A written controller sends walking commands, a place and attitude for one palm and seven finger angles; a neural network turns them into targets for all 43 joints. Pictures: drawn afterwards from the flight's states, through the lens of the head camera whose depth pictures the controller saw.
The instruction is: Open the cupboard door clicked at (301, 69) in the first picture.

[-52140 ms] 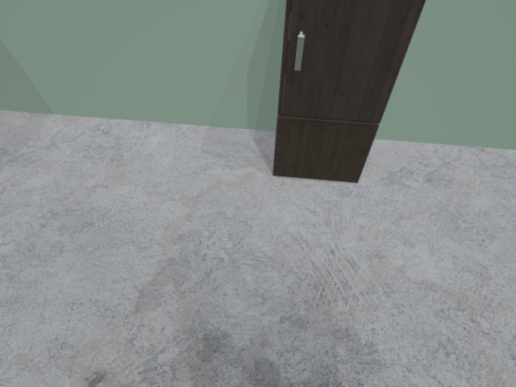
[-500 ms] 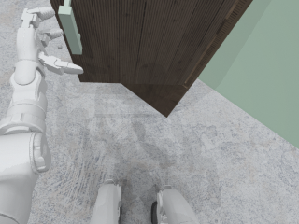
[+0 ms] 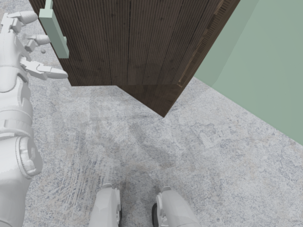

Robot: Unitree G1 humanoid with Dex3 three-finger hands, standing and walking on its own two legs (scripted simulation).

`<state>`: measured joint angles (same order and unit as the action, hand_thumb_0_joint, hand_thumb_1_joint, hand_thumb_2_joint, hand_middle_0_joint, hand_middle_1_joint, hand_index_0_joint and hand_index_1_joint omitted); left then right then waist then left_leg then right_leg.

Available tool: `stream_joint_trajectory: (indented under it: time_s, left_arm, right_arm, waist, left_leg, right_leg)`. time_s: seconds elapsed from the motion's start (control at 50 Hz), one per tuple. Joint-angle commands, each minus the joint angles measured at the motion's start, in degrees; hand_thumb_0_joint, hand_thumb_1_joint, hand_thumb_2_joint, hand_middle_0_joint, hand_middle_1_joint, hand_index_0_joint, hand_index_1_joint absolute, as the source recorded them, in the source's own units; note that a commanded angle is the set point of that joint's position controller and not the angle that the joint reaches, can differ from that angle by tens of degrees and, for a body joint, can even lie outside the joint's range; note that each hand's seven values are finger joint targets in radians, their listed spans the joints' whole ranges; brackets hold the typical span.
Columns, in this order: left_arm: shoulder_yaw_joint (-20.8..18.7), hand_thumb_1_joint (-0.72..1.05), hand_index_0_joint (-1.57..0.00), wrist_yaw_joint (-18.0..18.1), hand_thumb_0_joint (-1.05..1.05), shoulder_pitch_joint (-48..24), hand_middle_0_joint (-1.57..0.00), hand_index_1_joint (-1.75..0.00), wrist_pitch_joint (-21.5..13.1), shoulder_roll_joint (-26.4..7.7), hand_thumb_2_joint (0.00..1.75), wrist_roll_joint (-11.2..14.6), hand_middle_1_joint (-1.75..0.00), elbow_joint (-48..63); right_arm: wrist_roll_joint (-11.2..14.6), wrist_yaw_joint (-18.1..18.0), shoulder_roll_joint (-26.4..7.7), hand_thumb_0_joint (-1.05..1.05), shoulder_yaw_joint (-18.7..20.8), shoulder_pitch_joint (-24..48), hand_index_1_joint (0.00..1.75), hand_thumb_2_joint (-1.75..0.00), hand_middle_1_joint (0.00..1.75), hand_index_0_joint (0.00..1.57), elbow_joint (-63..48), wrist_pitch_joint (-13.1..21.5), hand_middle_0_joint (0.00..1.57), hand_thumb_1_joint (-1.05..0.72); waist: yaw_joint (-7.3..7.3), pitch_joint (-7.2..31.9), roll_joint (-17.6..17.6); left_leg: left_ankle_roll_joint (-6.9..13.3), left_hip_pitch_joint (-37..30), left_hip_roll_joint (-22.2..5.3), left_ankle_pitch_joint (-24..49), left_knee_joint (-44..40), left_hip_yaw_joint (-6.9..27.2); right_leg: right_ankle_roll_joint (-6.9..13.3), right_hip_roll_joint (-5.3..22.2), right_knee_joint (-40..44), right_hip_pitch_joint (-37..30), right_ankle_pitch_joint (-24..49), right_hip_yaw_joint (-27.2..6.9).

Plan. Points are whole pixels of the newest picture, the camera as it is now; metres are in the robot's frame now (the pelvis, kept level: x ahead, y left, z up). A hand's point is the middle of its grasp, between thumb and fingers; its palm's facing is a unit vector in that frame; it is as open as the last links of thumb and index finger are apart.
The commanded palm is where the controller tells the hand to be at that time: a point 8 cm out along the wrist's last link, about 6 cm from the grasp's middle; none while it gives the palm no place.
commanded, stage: move the hooked fingers beside the handle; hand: left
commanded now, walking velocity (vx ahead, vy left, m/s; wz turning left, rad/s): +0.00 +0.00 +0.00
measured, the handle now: (56, 30) +0.58 +0.21 +0.07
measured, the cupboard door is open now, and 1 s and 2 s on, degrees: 40 41 41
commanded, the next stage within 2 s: slide the fingers in behind the handle in 1.54 s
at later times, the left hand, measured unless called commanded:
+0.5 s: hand (33, 53) +0.52 +0.25 +0.06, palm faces +0.07 -1.00 -0.01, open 14.1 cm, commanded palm +0.51 +0.28 +0.06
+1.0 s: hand (32, 52) +0.52 +0.25 +0.06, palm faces +0.06 -1.00 -0.01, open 14.0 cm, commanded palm +0.51 +0.28 +0.06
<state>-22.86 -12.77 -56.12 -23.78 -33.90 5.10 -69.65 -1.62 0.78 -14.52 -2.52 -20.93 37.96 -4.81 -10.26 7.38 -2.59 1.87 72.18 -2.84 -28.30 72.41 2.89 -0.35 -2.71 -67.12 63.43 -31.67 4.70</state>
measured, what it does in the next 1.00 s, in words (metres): stands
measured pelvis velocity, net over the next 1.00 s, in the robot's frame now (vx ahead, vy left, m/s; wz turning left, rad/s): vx -0.01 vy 0.00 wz -0.03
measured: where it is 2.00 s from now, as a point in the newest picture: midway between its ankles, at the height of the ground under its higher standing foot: outside the picture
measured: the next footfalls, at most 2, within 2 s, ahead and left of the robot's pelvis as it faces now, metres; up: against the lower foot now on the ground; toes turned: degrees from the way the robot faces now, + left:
none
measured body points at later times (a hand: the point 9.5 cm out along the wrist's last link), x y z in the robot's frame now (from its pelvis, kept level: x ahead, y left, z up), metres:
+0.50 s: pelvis +0.00 +0.00 +0.00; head +0.16 +0.04 +0.42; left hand +0.51 +0.30 +0.06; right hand +0.01 -0.27 -0.10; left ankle +0.04 +0.09 -0.63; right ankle +0.00 -0.13 -0.63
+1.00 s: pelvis -0.01 +0.00 -0.01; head +0.16 +0.04 +0.41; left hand +0.51 +0.31 +0.06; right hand -0.02 -0.27 -0.11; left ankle +0.04 +0.09 -0.63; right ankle +0.00 -0.13 -0.63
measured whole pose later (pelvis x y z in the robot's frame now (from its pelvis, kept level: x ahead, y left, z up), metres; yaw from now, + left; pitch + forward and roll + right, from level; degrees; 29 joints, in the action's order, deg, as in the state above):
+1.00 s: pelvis -0.01 +0.00 -0.01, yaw -2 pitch +28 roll -7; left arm -28.8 -20.2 -55.9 -21.3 -40.1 4.2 -69.4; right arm -0.5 -1.4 -15.6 -4.0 -20.8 36.1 -4.3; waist -11.4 6.9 -2.6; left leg 2.2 74.4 -3.9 -27.9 73.9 2.0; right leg -0.7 -3.6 -68.7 66.3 -30.7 3.6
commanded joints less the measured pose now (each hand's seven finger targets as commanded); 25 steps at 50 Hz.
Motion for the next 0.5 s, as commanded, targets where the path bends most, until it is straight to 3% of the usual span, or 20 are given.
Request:
stream_joint_trajectory:
  time_s: [0.0, 0.02, 0.08, 0.12, 0.16, 0.2, 0.26, 0.38, 0.42, 0.48]
  left_arm:
    - [1.40, -0.50, -0.30, -2.67, 0.00, -26.24, -0.30, -1.20, -4.74, -9.25, 0.30, -0.17, -1.20, 14.73]
    - [1.70, -0.50, -0.30, -2.86, 0.00, -25.26, -0.30, -1.20, -4.35, -8.65, 0.30, -0.05, -1.20, 13.47]
    - [-1.56, -0.50, -0.30, -3.00, 0.00, -25.89, -0.30, -1.20, -4.14, -13.40, 0.30, 0.06, -1.20, 12.97]
    - [-1.42, -0.50, -0.30, -3.59, 0.00, -25.08, -0.30, -1.20, -3.65, -13.66, 0.30, 0.16, -1.20, 11.87]
    - [-3.31, -0.50, -0.30, -4.09, 0.00, -23.89, -0.30, -1.20, -3.69, -16.51, 0.30, -0.02, -1.20, 11.75]
    - [-2.71, -0.50, -0.30, -4.89, 0.00, -22.26, -0.30, -1.20, -3.44, -15.34, 0.30, 0.24, -1.20, 12.06]
    - [-5.27, -0.50, -0.30, -5.89, 0.00, -21.20, -0.30, -1.20, -3.26, -19.21, 0.30, 0.69, -1.20, 12.71]
    - [-7.70, -0.50, -0.30, -6.73, 0.00, -19.60, -0.30, -1.20, -2.93, -21.44, 0.30, 1.65, -1.20, 14.71]
    - [-7.66, -0.50, -0.30, -6.82, 0.00, -20.11, -0.30, -1.20, -2.79, -21.33, 0.30, 1.72, -1.20, 14.58]
    - [-6.83, -0.50, -0.30, -6.89, 0.00, -20.37, -0.30, -1.20, -3.01, -20.62, 0.30, 1.46, -1.20, 14.36]
  right_arm:
    - [-0.26, -1.03, -11.82, 0.00, 3.95, -11.30, 0.30, -0.90, 0.30, 0.20, -1.21, 0.17, 0.20, -0.90]
    - [-0.01, -1.05, -11.69, 0.00, 3.91, -11.17, 0.30, -0.90, 0.30, 0.20, -1.29, 0.19, 0.20, -0.90]
    - [0.04, -1.48, -12.18, 0.00, 3.59, -11.35, 0.30, -0.90, 0.30, 0.20, -1.26, 0.13, 0.20, -0.90]
    - [0.35, -1.66, -12.05, 0.00, 3.44, -11.08, 0.30, -0.90, 0.30, 0.20, -1.45, 0.17, 0.20, -0.90]
    - [0.41, -1.82, -12.16, 0.00, 3.18, -11.08, 0.30, -0.90, 0.30, 0.20, -1.78, 0.19, 0.20, -0.90]
    - [0.49, -1.86, -11.96, 0.00, 3.33, -10.92, 0.30, -0.90, 0.30, 0.20, -2.10, 0.10, 0.20, -0.90]
    - [0.61, -2.09, -12.37, 0.00, 3.18, -10.78, 0.30, -0.90, 0.30, 0.20, -2.55, 0.13, 0.20, -0.90]
    - [0.93, -2.32, -12.45, 0.00, 3.35, -10.53, 0.30, -0.90, 0.30, 0.20, -3.20, 0.30, 0.20, -0.90]
    - [0.97, -2.35, -12.44, 0.00, 3.38, -10.42, 0.30, -0.90, 0.30, 0.20, -3.02, 0.39, 0.20, -0.90]
    - [1.06, -2.44, -12.43, 0.00, 3.25, -10.14, 0.30, -0.90, 0.30, 0.20, -2.94, 0.50, 0.20, -0.90]
  waist:
    - [-2.45, 31.91, -12.99]
    - [-2.77, 30.56, -11.50]
    - [-2.62, 30.30, -10.28]
    - [-2.91, 29.13, -9.41]
    - [-1.89, 30.24, -10.70]
    - [-1.73, 31.06, -11.07]
    - [-0.76, 31.94, -11.69]
    - [-0.07, 32.83, -10.50]
    - [-0.58, 31.57, -9.98]
    - [-0.61, 30.73, -11.88]
  left_leg:
    - [-0.72, -41.07, -0.35, 26.65, -7.06, 4.77]
    - [-0.46, -39.61, -0.25, 25.36, -6.99, 4.32]
    - [-0.04, -36.74, -0.22, 24.85, -6.53, 3.87]
    - [0.28, -34.53, -0.05, 24.04, -6.22, 3.00]
    - [0.15, -34.65, -0.09, 25.07, -6.08, 2.87]
    - [0.08, -35.53, -0.10, 26.36, -5.81, 2.70]
    - [0.10, -34.79, -0.20, 27.18, -5.67, 2.43]
    - [0.05, -34.98, -0.42, 27.99, -5.86, 2.38]
    - [0.12, -34.44, -0.52, 27.06, -5.87, 2.34]
    - [-0.23, -36.03, -0.72, 26.87, -6.03, 2.81]
  right_leg:
    - [2.50, -1.66, 7.54, 0.70, 17.57, -0.70]
    - [2.30, -1.78, 7.95, 0.21, 17.44, -0.90]
    - [2.12, -1.70, 7.73, -1.56, 18.23, -1.34]
    - [1.90, -1.67, 8.02, -2.72, 18.85, -1.79]
    - [2.02, -1.68, 7.39, -3.37, 19.57, -1.84]
    - [1.95, -1.68, 7.35, -3.26, 20.52, -1.83]
    - [1.93, -1.65, 6.87, -4.97, 21.69, -2.11]
    - [1.67, -1.73, 6.86, -6.44, 22.66, -2.06]
    - [1.59, -1.79, 7.03, -5.87, 22.05, -1.95]
    - [1.70, -1.72, 6.95, -3.04, 20.10, -1.71]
